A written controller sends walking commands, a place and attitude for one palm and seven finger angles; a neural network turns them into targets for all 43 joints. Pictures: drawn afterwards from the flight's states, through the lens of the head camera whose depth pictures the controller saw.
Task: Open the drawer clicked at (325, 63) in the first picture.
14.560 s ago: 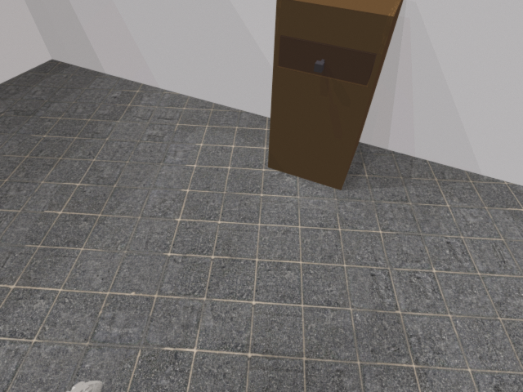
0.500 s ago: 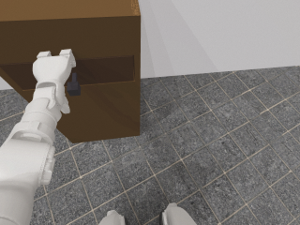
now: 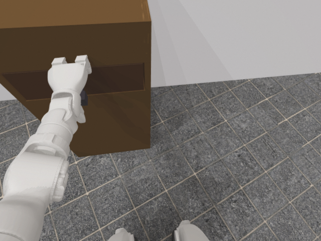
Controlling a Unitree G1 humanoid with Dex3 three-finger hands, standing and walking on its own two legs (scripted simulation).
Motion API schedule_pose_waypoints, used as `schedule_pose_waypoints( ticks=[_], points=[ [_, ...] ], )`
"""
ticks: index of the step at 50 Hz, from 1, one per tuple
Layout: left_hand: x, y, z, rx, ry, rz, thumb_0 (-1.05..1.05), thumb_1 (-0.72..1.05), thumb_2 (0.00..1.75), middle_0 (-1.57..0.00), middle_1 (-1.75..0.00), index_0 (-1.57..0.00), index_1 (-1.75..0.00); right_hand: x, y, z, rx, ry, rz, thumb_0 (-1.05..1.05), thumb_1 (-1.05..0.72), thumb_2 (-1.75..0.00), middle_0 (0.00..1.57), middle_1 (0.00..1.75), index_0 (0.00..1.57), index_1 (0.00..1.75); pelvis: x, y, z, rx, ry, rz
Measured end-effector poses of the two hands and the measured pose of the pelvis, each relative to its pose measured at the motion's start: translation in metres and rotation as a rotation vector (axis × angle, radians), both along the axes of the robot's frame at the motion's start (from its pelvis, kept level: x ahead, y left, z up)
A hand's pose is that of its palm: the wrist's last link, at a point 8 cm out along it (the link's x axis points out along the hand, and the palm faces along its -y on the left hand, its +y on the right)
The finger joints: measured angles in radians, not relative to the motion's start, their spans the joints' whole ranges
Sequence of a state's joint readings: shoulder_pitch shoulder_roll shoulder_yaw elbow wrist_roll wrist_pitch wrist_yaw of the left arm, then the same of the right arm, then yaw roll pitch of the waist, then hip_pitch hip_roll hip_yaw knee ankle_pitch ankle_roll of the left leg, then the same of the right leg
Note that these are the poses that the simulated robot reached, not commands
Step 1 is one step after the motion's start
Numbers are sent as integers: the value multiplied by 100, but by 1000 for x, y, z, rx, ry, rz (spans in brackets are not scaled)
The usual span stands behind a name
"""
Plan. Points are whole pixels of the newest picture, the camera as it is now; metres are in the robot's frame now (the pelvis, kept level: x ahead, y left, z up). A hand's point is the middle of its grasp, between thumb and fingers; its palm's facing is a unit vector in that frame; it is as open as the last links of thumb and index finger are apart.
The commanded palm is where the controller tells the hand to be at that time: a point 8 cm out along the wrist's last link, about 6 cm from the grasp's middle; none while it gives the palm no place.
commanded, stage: re-aim the fingers above the handle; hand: left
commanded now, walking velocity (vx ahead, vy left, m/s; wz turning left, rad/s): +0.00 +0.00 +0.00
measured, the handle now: (81, 93) +0.55 +0.18 -0.05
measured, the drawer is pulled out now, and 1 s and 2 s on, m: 0.00 0.00 0.00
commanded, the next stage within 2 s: lower the fingers behind the handle in 0.78 s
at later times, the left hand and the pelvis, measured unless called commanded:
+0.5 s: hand (72, 93) +0.51 +0.19 +0.01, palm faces -0.05 -0.02 -1.00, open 13.8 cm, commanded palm +0.50 +0.18 +0.07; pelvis +0.00 -0.01 +0.00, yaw +1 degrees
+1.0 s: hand (67, 96) +0.50 +0.20 +0.01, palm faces -0.09 -0.04 -1.00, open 13.8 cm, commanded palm +0.49 +0.19 +0.06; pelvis +0.00 +0.00 +0.00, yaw +0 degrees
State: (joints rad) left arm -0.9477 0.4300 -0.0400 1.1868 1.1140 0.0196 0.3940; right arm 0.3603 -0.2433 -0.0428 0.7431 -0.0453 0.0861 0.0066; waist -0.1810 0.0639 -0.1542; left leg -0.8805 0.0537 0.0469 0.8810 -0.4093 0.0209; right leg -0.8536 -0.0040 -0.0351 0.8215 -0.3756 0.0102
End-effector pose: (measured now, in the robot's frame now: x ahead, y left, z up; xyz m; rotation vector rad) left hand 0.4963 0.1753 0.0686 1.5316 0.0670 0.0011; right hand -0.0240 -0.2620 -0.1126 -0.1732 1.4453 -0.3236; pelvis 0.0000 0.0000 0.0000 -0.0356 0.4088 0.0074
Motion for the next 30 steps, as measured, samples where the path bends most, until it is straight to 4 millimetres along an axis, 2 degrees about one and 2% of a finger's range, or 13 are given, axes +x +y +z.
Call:
schedule_pose_waypoints(
  ticks=[11,22,30],
  points=[
    [-9,16,2,12,57,15,0,-49,30,-32,-120,-32,-120,7,-4,2,-4,-15,8,1,-90,-90,20,30,20,30,2,-3,5,6,-19,1],
    [-9,12,-1,12,3,3,0,-49,30,-31,-120,-32,-120,9,-15,3,-27,-6,21,1,-90,-90,20,30,20,30,2,-6,1,3,-10,12],
    [-4,7,1,12,38,23,0,-49,30,-31,-120,-31,-120,6,-11,3,-17,-11,6,1,-90,-90,20,30,20,30,1,-6,3,5,-14,5]
  ],
)
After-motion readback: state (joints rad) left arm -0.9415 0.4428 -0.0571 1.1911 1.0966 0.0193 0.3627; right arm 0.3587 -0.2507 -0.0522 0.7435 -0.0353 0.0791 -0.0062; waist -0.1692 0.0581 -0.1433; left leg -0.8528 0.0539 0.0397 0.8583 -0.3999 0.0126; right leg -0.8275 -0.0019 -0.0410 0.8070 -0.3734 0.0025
